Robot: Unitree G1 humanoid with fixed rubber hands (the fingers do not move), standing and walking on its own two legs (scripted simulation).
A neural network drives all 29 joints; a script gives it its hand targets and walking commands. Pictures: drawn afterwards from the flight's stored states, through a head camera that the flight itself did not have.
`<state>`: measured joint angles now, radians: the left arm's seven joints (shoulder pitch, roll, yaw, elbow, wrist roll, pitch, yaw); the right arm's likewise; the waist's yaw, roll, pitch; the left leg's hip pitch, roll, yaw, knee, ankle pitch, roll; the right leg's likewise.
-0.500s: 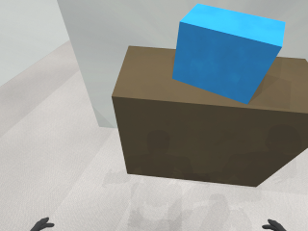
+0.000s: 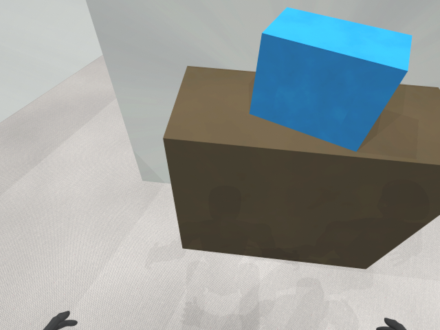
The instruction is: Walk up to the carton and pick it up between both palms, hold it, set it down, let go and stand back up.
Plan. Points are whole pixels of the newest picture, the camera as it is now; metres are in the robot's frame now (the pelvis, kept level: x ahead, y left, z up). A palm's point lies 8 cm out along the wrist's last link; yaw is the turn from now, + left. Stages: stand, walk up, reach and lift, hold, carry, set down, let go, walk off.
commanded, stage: walk up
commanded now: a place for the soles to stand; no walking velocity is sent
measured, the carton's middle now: (321, 79) +0.70 -0.23 +0.09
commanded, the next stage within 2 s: none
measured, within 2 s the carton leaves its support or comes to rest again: neither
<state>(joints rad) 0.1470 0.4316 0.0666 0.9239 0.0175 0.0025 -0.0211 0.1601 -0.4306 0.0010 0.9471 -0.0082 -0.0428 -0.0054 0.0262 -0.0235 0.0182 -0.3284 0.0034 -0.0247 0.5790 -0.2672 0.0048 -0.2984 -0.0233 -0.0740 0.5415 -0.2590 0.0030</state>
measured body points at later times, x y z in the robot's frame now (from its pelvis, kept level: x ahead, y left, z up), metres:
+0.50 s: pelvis +0.05 -0.12 -0.02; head +0.07 -0.14 +0.43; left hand +0.15 +0.21 -0.11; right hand +0.08 -0.47 -0.13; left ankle +0.02 +0.11 -0.72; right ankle +0.09 -0.22 -0.74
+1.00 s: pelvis +0.16 -0.24 +0.00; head +0.20 -0.25 +0.45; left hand +0.20 +0.10 -0.11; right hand +0.21 -0.58 -0.11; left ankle +0.23 -0.12 -0.73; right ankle +0.10 -0.23 -0.71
